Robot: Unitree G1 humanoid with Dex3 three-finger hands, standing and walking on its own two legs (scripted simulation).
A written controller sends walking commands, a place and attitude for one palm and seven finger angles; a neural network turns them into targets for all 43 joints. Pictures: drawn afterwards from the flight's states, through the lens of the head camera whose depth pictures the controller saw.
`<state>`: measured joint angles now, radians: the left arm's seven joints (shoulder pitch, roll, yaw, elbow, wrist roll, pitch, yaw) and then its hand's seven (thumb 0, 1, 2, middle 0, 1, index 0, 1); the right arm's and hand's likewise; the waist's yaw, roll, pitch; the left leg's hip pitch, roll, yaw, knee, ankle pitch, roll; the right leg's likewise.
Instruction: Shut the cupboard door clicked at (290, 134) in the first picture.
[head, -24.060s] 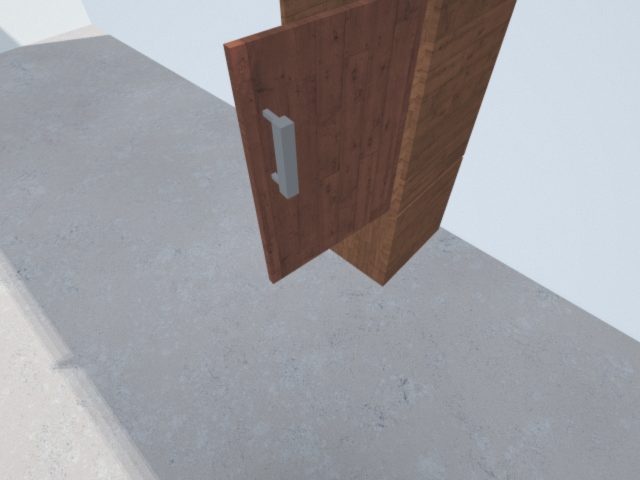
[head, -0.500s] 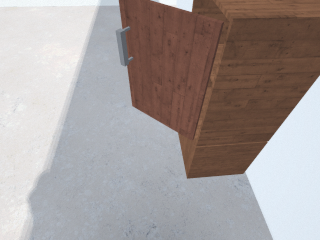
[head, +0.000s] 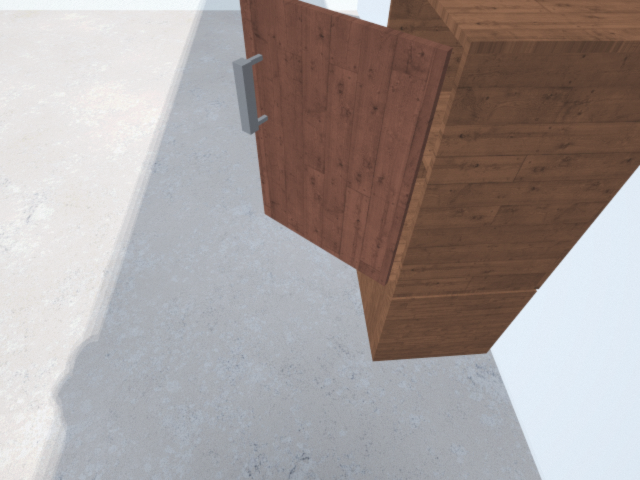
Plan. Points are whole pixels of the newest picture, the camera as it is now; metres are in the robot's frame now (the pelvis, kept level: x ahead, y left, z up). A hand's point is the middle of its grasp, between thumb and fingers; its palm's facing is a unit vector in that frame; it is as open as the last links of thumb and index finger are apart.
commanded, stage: walk to a spot facing it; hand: left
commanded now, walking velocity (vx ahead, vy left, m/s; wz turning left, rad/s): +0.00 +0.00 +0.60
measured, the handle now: (253, 94) +0.82 +0.18 +0.06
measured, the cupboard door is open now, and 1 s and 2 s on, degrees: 48 48 48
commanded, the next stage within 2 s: none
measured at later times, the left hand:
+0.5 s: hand out of the picture +0.01 +0.25 -0.17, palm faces +0.26 -0.93 -0.25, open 7.4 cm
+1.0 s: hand out of the picture -0.07 +0.16 -0.17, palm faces +0.56 -0.79 -0.26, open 7.4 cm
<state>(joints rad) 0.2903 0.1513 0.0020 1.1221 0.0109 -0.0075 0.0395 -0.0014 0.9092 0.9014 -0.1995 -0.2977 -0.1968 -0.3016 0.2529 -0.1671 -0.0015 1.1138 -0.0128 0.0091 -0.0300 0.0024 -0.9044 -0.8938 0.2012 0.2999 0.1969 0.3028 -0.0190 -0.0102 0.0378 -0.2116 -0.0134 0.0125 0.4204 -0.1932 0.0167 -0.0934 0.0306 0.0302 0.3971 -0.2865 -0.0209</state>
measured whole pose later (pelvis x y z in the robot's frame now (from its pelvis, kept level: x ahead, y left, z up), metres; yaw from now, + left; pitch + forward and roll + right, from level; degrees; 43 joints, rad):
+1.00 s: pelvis +0.00 -0.03 -0.01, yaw +36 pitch +1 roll +2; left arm 0.24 0.19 0.04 0.88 0.03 0.01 0.03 0.00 0.90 0.90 -0.20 -0.30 -0.20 -0.30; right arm 0.16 -0.24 -0.07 0.91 -0.02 0.08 0.03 0.01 -0.91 -0.89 0.20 0.30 0.19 0.30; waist -0.02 -0.02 0.14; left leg -0.42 0.02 0.05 0.85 -0.45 -0.04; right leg -0.18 -0.12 -0.15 0.56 -0.38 0.02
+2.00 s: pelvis +0.02 +0.05 -0.01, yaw +71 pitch +0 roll +0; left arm 0.26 0.26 0.09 0.96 0.03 0.04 -0.02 0.01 0.91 0.90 -0.20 -0.30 -0.20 -0.30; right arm 0.26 -0.20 -0.04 0.90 -0.03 -0.03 0.00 0.00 -0.90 -0.89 0.20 0.30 0.20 0.30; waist -0.01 -0.05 0.06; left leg -0.18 -0.01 0.05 0.51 -0.34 0.03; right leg -0.49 -0.13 -0.07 1.10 -0.38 0.05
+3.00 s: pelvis +0.06 +0.43 +0.00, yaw +100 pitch +0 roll -1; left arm 0.19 0.21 0.07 0.91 0.04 -0.01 -0.01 0.00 0.91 0.90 -0.20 -0.30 -0.19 -0.30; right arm 0.24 -0.18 -0.02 0.95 -0.02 -0.03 -0.01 0.00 -0.91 -0.89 0.20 0.30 0.20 0.30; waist -0.01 -0.02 0.07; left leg -0.25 -0.07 0.05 0.44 -0.21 0.12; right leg -0.58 -0.13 -0.02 1.07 -0.25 0.04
